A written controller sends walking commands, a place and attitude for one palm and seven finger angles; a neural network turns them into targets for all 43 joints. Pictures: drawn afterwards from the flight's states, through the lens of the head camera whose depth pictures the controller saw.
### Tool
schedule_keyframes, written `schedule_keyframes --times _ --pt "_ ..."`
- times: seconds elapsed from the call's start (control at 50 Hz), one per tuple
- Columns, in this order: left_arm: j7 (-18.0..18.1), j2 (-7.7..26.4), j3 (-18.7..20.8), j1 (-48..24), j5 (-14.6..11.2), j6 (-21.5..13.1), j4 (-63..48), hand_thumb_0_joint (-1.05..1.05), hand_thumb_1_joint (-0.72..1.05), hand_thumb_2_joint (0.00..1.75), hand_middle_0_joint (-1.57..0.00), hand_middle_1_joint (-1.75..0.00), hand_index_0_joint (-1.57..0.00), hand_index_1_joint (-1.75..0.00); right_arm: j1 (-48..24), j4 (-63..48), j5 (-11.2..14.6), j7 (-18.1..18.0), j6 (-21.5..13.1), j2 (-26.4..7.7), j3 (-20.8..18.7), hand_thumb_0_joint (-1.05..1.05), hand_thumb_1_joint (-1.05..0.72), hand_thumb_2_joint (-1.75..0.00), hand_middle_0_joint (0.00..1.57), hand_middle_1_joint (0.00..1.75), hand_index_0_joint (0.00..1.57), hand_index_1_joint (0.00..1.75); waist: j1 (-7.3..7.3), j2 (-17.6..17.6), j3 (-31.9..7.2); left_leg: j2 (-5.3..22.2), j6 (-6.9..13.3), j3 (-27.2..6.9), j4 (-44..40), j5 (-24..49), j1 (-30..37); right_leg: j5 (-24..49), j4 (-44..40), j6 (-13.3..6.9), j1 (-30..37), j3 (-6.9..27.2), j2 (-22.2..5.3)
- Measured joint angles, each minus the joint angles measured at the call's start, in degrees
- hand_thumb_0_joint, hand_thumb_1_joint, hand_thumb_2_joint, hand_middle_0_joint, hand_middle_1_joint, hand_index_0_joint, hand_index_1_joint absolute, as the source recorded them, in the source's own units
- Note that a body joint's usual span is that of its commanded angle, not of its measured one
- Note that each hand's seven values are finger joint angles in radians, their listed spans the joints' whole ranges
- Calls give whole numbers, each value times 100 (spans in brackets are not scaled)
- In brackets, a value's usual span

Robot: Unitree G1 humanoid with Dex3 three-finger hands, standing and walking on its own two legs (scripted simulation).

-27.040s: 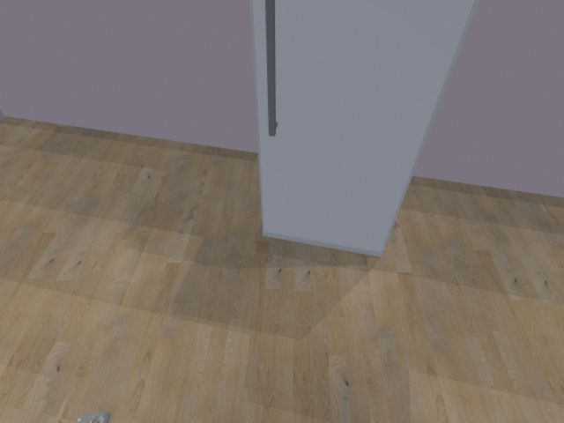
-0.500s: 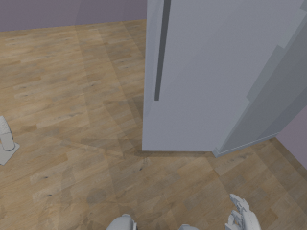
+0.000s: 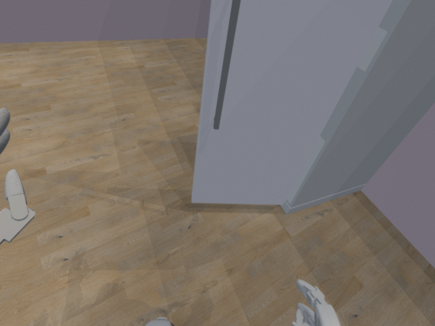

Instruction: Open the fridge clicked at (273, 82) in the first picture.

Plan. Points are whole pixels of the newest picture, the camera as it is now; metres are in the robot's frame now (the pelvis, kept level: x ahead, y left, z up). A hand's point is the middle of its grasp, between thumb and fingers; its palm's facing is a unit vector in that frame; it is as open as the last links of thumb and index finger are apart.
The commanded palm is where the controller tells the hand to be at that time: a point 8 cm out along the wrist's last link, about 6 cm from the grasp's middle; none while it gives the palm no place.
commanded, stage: stop stepping back and stand still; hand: left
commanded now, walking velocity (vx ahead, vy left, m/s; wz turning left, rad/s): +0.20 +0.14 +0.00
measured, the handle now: (225, 63) +0.81 +0.05 +0.12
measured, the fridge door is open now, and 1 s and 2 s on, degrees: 70 70 70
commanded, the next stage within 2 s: let the arm hang, fingers relaxed in 1.10 s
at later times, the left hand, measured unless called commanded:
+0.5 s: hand out of the picture +0.13 +0.29 +0.19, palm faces +0.47 -0.80 -0.38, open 7.4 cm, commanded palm +0.07 +0.33 +0.19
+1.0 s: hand out of the picture +0.16 +0.31 +0.17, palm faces +0.42 -0.79 -0.44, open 7.4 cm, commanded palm +0.10 +0.35 +0.19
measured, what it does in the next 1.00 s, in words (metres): steps on the spot: left foot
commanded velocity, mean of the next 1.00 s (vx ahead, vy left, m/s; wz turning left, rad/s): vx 0.08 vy -0.01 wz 0.00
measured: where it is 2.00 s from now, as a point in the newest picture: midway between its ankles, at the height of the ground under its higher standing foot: outside the picture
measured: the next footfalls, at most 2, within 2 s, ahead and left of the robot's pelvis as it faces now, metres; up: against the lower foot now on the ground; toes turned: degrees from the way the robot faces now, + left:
left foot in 0.18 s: +0.03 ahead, +0.15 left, +0.00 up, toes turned +6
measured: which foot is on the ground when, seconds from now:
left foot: up 0.00-0.16, down 0.18-1.00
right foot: down 0.00-1.00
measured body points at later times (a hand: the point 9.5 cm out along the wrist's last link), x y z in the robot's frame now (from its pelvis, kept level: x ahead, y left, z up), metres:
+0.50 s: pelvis -0.07 +0.03 +0.00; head -0.09 +0.05 +0.45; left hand +0.10 +0.33 +0.21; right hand +0.07 -0.21 -0.08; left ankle -0.03 +0.13 -0.69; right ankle -0.07 -0.07 -0.73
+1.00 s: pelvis -0.04 +0.05 +0.01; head -0.04 +0.05 +0.46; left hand +0.13 +0.35 +0.19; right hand +0.13 -0.18 -0.08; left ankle -0.01 +0.14 -0.73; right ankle -0.06 -0.06 -0.73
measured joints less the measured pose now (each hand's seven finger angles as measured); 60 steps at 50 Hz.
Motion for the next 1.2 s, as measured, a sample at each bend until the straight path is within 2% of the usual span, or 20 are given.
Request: schedule_keyframes --times 0.02,0.04,0.08,0.14,0.18,0.22,0.26,0.3,0.36,0.42,0.46,0.48,0.52,0.58,0.6,0.68,0.78,0.92,1.08,1.2 --pt "-9 42 53 46 11 -28 -80 1 89 90 -21 -30 -21 -30 -69 17 5 -28 28 -90 11 2 -90 -89 20 30 21 30 132 10 -30 7 -18 -34 648 -182 -277 514 -239 -63 -115 146 -45" --pt "-18 56 59 6 27 -90 -38 1 89 90 -21 -30 -21 -30 -164 148 -12 -66 77 -190 9 1 -90 -89 20 30 21 30 177 127 18 75 -14 -111 1227 -255 -385 811 -159 23 -227 167 8" --pt "-28 127 18 -197 16 -186 336 1 89 89 -21 -30 -21 -30 -174 388 52 -149 175 -311 -35 1 -90 -89 20 30 21 30 120 213 32 55 32 -119 1658 -197 -230 1057 -145 255 -218 115 -40" --pt "31 53 -7 -370 20 -65 981 1 88 89 -21 -30 -21 -30 33 497 132 -274 213 -526 -99 2 -90 -89 20 30 21 30 18 237 -126 11 169 128 952 -321 549 1079 -103 436 -217 95 -217" --pt "70 -97 -37 -332 12 44 1222 1 89 89 -21 -30 -21 -30 189 461 152 -359 159 -745 -167 2 -90 -89 20 30 21 30 -93 426 -244 69 301 153 173 -381 1139 991 77 502 -309 13 -206" --pt "78 -222 -68 -324 8 101 1379 1 89 90 -21 -30 -21 -30 185 528 174 -443 145 -830 -241 2 -90 -89 20 30 21 30 -149 414 -167 8 376 182 98 98 1173 903 297 555 -366 7 -289" --pt "81 -341 -76 -213 41 145 1404 1 89 90 -21 -30 -21 -30 163 570 149 -479 140 -830 -241 2 -91 -89 20 30 21 30 -140 358 -119 -2 411 281 132 93 1204 626 500 513 -430 92 -301" --pt "77 -398 -110 -188 103 165 1338 1 89 90 -21 -30 -21 -30 169 540 92 -489 97 -764 -241 2 -91 -89 20 29 20 30 -143 352 -50 19 420 305 12 141 1253 417 734 458 -513 33 -248" --pt "75 -343 -161 -197 153 108 1147 2 89 90 -21 -30 -21 -30 212 415 53 -432 39 -639 -198 2 -91 -89 20 29 20 30 -152 378 34 54 390 258 -80 173 1221 321 279 348 -337 -187 -160" --pt "53 -222 -159 -225 165 -27 970 2 89 90 -21 -30 -21 -30 175 350 37 -358 62 -571 -177 2 -91 -89 20 29 20 30 -106 408 95 29 305 146 882 -591 768 1201 30 173 -409 -226 -140" --pt "43 -224 -165 -263 123 -158 964 1 89 89 -21 -30 -21 -30 138 458 46 -313 56 -560 -162 2 -91 -89 20 30 21 30 -48 417 117 0 239 70 1769 -669 480 1392 -10 219 -401 -215 -145" --pt "42 -246 -166 -270 109 -199 994 1 89 89 -21 -30 -21 -30 145 497 56 -297 64 -557 -156 2 -91 -89 20 30 21 30 -32 425 96 10 226 78 1899 -670 437 1373 -61 271 -376 -206 -148" --pt "51 -278 -150 -275 103 -239 1075 1 89 89 -21 -30 -21 -30 169 531 83 -304 82 -549 -134 2 -91 -89 20 30 21 30 -14 403 63 57 245 178 1550 -650 577 1331 -111 333 -347 -181 -180" --pt "78 -331 -149 -302 96 -211 1137 1 89 89 -21 -30 -21 -30 205 460 88 -356 38 -631 -124 2 -91 -89 20 30 21 30 -32 480 72 117 364 224 314 -531 1131 1178 124 426 -409 -211 -196" --pt "85 -341 -141 -339 95 -197 1148 1 89 89 -21 -30 -21 -30 162 444 88 -380 22 -652 -140 2 -90 -89 20 30 21 30 -47 499 123 110 412 225 211 -107 1143 1081 307 467 -473 -217 -219" --pt "67 -314 -70 -423 147 -109 1262 1 89 90 -21 -30 -21 -30 -60 460 51 -387 14 -501 -125 2 -91 -89 20 30 21 30 -31 314 278 -58 487 414 220 17 1232 576 814 510 -622 60 -302" --pt "37 -263 -82 -284 176 -204 1042 1 89 90 -21 -30 -21 -30 -150 358 41 -283 -102 -400 -9 2 -91 -89 20 30 21 30 -74 467 330 -40 448 339 -41 113 1299 1313 41 477 -381 -41 -236" --pt "-23 -294 -153 -97 82 -248 1116 1 89 89 -21 -30 -21 -30 -273 388 130 -270 61 -470 -41 2 -90 -89 20 30 21 30 -19 603 192 13 436 386 -191 99 1319 1305 -254 495 -317 16 -173" --pt "-43 -337 -239 -112 69 -81 1292 1 89 89 -21 -30 -21 -30 -346 250 183 -346 157 -599 -120 2 -91 -89 20 30 21 30 -38 588 197 -17 465 408 -361 160 1385 1381 -439 531 -248 36 -194" --pt "-28 -305 -253 -7 67 -130 1117 1 89 89 -21 -30 -21 -30 -349 187 191 -368 187 -637 -165 2 -91 -89 20 30 21 30 -54 572 192 -21 477 398 -385 185 1368 1429 -507 544 -240 26 -196"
